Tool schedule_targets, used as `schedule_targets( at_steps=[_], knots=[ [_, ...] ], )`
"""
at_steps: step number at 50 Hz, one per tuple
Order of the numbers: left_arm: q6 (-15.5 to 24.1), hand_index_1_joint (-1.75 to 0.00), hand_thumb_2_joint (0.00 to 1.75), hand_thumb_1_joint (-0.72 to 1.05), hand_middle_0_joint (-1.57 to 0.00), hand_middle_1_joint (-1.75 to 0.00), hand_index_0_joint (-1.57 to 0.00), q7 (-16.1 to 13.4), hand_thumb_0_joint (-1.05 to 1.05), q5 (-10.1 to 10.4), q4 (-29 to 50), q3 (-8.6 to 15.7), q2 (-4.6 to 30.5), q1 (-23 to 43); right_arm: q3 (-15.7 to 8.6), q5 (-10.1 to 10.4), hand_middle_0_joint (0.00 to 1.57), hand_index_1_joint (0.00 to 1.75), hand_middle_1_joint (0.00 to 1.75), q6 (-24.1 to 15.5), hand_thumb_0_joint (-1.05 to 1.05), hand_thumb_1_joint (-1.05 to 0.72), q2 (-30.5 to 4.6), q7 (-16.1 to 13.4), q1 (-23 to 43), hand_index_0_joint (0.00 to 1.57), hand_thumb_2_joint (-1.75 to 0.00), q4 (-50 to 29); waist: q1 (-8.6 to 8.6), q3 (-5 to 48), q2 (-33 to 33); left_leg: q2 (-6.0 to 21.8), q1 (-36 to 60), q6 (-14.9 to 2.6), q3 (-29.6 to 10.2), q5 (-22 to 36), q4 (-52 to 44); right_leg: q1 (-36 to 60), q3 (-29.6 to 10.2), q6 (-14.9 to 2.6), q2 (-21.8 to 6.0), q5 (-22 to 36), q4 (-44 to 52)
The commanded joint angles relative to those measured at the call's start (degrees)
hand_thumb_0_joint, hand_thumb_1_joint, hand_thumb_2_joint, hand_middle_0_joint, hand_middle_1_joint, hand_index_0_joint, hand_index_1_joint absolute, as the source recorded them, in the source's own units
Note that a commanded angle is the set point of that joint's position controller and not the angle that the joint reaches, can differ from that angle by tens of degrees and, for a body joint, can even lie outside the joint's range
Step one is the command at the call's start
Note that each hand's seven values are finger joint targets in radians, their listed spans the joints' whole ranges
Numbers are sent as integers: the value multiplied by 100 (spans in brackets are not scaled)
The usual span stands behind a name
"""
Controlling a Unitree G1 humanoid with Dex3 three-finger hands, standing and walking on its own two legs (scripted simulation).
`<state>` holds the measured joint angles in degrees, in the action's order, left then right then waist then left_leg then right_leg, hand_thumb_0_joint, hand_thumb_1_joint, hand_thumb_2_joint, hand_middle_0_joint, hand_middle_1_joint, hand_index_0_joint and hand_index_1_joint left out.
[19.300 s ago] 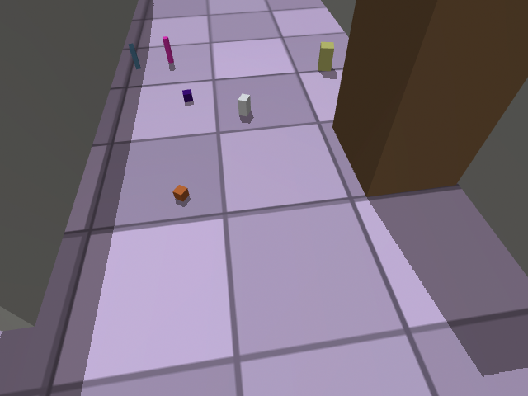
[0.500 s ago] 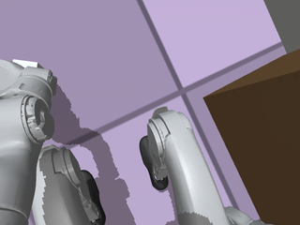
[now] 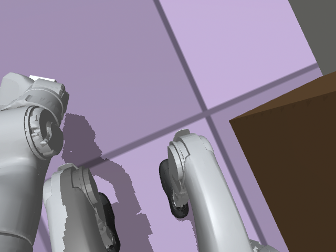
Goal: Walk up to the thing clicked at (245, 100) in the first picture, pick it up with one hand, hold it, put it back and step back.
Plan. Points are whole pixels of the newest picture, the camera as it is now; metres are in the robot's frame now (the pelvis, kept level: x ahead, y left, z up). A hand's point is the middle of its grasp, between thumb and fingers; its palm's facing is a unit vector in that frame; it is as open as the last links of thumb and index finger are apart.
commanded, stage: lift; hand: left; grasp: from above
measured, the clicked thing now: (47, 99) +0.50 +0.20 -0.23
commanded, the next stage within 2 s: hold in 1.62 s
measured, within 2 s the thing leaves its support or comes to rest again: neither
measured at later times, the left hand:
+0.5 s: hand out of the picture +0.44 +0.22 -0.03, palm faces -0.10 -0.50 -0.86, open 9.1 cm
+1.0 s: hand out of the picture +0.38 +0.21 +0.18, palm faces -0.14 -0.44 -0.89, open 9.0 cm
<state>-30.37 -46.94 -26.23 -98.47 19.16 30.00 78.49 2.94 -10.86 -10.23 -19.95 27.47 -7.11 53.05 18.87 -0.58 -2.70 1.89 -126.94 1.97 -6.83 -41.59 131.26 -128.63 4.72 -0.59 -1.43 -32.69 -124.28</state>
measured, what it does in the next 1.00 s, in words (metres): rises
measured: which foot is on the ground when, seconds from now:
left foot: down 0.00-1.00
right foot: down 0.00-1.00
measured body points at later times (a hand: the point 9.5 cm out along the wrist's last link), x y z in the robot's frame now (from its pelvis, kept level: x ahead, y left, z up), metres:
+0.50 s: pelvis +0.01 +0.00 +0.07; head +0.21 -0.01 +0.48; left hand +0.45 +0.24 +0.02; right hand +0.08 -0.26 -0.09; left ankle +0.07 +0.13 -0.33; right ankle +0.12 -0.11 -0.33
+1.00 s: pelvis +0.04 -0.02 +0.25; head +0.11 -0.03 +0.69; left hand +0.39 +0.23 +0.23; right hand +0.16 -0.28 +0.11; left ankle +0.07 +0.13 -0.33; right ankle +0.12 -0.11 -0.33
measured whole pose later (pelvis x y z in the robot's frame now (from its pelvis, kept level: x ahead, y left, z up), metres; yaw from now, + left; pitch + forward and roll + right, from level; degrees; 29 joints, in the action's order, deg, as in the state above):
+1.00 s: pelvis +0.04 -0.02 +0.25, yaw +4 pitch +24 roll +0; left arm -47.6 -33.2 -25.0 -71.2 3.1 9.1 45.6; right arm -1.2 -0.5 -10.0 -15.9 5.1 -8.7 52.5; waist 5.7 16.3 -3.2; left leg 3.3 -72.5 3.2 -2.1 -34.6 83.3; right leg -75.7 2.7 -2.3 -0.3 -30.3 -81.9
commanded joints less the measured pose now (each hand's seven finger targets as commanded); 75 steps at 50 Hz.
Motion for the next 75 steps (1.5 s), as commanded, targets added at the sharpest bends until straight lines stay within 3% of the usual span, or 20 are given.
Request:
schedule_targets(
  at_steps=[1, 6, 8, 10, 13, 18, 24, 29, 36, 38, 40, 44, 48, 51, 56, 58, 60, 65, 72, 75],
  knots=[
    [-16, -69, 86, 82, -122, -66, -119, -51, 0, -158, 1116, -177, 747, 2521, -400, 87, 20, 30, 30, 58, 0, -91, -1371, -49, -1367, 20, -91, 111, 170, 5008, -1576, -159, 2416, -110, 620, 1240, -1390, 3409, 251, 110, 237, 1240, 1232],
    [-161, -74, 89, 79, -117, -72, -116, 51, 0, -440, 1493, -41, 891, 2078, -568, 213, 20, 30, 30, 180, 0, -91, -1244, -165, -1373, 20, -91, 4, -156, 5423, -1519, -187, 2608, -128, 727, 1453, -1544, 3655, 129, 100, 204, 1426, 1319],
    [-245, -73, 89, 78, -117, -71, -115, 56, 0, -428, 1612, -19, 757, 1718, -698, 335, 20, 30, 30, 260, 0, -91, -1259, -242, -1360, 20, -91, -69, -350, 5708, -1581, -182, 2912, -87, 708, 1556, -1735, 3626, 102, 68, 182, 1447, 1348],
    [-333, -76, 91, 77, -116, -74, -115, 127, 0, -365, 1601, -82, 534, 1535, -760, 390, 20, 30, 30, 338, 0, -92, -1168, -344, -1390, 20, -91, -60, -365, 5700, -1271, -189, 2929, -97, 768, 1608, -1805, 3770, 70, 80, 195, 1510, 1463],
    [-415, -80, 91, 72, -111, -79, -111, 334, 0, -167, 1839, -302, 178, 1547, -804, 472, 20, 30, 30, 377, 0, -92, -1093, -531, -1462, 20, -91, -61, -276, 5531, -739, -210, 2768, -158, 812, 1463, -1905, 3904, -14, 110, 185, 1374, 1772],
    [-531, -80, 92, 63, -106, -77, -105, 731, 0, 63, 2194, -730, -364, 1161, -832, 631, 20, 30, 30, 429, 0, -92, -959, -857, -1438, 20, -91, -78, -323, 5300, -286, -213, 3094, -168, 706, 1242, -2326, 4087, -81, 106, 162, 1033, 2226],
    [-732, -77, 86, 51, -98, -74, -96, 978, 0, -68, 2986, -1013, -400, 711, -803, 762, 20, 30, 30, 396, 0, -92, -850, -1271, -1181, 20, -91, -175, -640, 5342, -184, -221, 3627, -172, 689, 1005, -2911, 4555, -211, 75, 139, 653, 2780],
    [-1009, -72, 77, 39, -88, -71, -87, 982, 0, -404, 3495, -1123, -357, 252, -815, 910, 20, 30, 30, 335, 0, -92, -925, -1675, -913, 20, -91, -510, -865, 5461, -327, -182, 4418, -116, 626, 975, -3603, 4974, -238, 47, 134, 630, 3262],
    [-1303, -66, 67, 29, -81, -64, -80, 1109, 0, -151, 3806, -1511, -860, -426, -751, 1015, 20, 30, 30, 172, 0, -92, -715, -2039, -551, 20, -91, -608, -984, 4751, 41, -149, 4930, -132, 640, 912, -4409, 5818, -422, 93, 206, 282, 4350],
    [-1367, -65, 69, 29, -82, -63, -80, 1163, 0, -190, 3913, -1614, -987, -600, -725, 1015, 20, 30, 30, 114, 0, -92, -614, -2091, -524, 20, -91, -568, -1048, 4621, 42, -128, 5316, -117, 597, 1045, -4690, 6065, -440, 83, 222, 408, 4565],
    [-1476, -65, 70, 33, -84, -63, -82, 1143, 0, -274, 3870, -1548, -787, -785, -734, 1052, 20, 30, 30, 65, 0, -92, -638, -2156, -469, 20, -91, -598, -1133, 4418, 75, -127, 5641, -122, 555, 1053, -5036, 6338, -439, 71, 206, 382, 4838],
    [-1638, -66, 65, 39, -84, -67, -84, 1134, 0, -279, 3777, -1635, -915, -992, -649, 1099, 20, 30, 30, -65, 0, -92, -493, -2256, -332, 20, -91, -545, -1229, 3950, 66, -132, 6123, -146, 567, 1009, -5585, 6764, -529, 48, 241, 201, 5490],
    [-1682, -65, 66, 45, -90, -64, -90, 1147, 0, -36, 3505, -1748, -1195, -978, -602, 1086, 20, 30, 30, -183, 0, -92, -300, -2296, -292, 20, -91, -382, -1125, 3311, 235, -168, 6292, -176, 678, 1151, -5873, 7196, -759, 72, 237, 82, 6124],
    [-1715, -62, 63, 51, -94, -62, -94, 1140, 0, -17, 3308, -1734, -1239, -974, -591, 1072, 20, 30, 30, -244, 0, -92, -229, -2297, -328, 20, -91, -347, -1122, 3086, 326, -172, 6591, -181, 700, 1362, -6170, 7490, -718, 74, 243, 337, 6381],
    [-1765, -60, 58, 58, -95, -62, -98, 1070, 0, -40, 3416, -1648, -1123, -1022, -658, 1037, 20, 30, 30, -278, 0, -91, -158, -2253, -300, 20, -91, -385, -1300, 3205, 247, -199, 7229, -125, 793, 1813, -6621, 8148, -680, 75, 233, 855, 6741],
    [-1804, -59, 56, 61, -96, -63, -100, 1071, 0, -12, 3708, -1770, -1342, -945, -632, 1028, 20, 30, 30, -244, 0, -91, -102, -2221, -340, 20, -91, -402, -1323, 3358, 111, -229, 7441, -122, 862, 2032, -6759, 8475, -704, 87, 233, 1147, 6890],
    [-1868, -62, 59, 63, -98, -65, -101, 1060, 0, 1, 3820, -1641, -1122, -1011, -668, 1023, 20, 30, 30, -210, 0, -91, -126, -2211, -341, 20, -90, -455, -1405, 3505, 179, -219, 7727, -95, 850, 2214, -6986, 8817, -641, 98, 239, 1375, 6990],
    [-2020, -63, 65, 64, -101, -65, -103, 1100, 0, 66, 4292, -1662, -1171, -1168, -709, 1044, 20, 30, 30, -91, 0, -91, -95, -2190, -299, 20, -91, -533, -1476, 3770, 268, -222, 8281, -99, 874, 2651, -7357, 9414, -594, 112, 245, 1954, 7262],
    [-2163, -66, 69, 83, -114, -67, -116, 1216, 0, -3, 3863, -1710, -1325, -1453, -749, 1094, 20, 30, 30, -36, 0, -91, -145, -2200, -427, 20, -90, -465, -1488, 3047, 502, -198, 8739, -105, 797, 2718, -7990, 9567, -455, 109, 284, 2021, 7645],
    [-2169, -67, 75, 87, -119, -66, -119, 1207, 0, 87, 3757, -1725, -1554, -1325, -748, 1089, 20, 30, 30, -55, 0, -91, -143, -2185, -448, 20, -90, -483, -1480, 2763, 416, -193, 9008, -87, 750, 2793, -8233, 9585, -364, 61, 270, 2155, 7739]
  ],
)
